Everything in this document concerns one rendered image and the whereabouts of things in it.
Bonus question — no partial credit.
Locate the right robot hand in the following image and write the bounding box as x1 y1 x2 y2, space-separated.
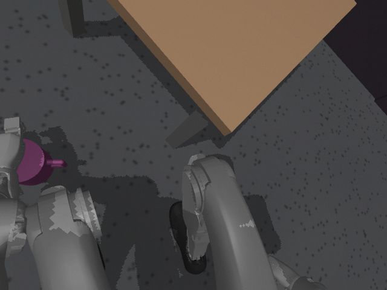
268 256 300 290

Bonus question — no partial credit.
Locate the left robot arm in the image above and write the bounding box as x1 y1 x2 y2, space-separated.
0 168 27 290

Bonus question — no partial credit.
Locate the sofa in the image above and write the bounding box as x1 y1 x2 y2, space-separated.
323 0 387 115

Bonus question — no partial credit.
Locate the coffee table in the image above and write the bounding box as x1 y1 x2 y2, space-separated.
58 0 357 149

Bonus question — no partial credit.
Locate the mug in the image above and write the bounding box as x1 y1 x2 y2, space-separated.
16 139 68 185

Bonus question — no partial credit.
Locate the right robot foot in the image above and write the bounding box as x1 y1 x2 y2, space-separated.
169 201 207 274

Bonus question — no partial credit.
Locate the left robot hand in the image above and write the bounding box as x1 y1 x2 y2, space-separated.
0 117 26 195

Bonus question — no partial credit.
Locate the right robot arm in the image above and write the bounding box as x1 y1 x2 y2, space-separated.
291 276 328 290

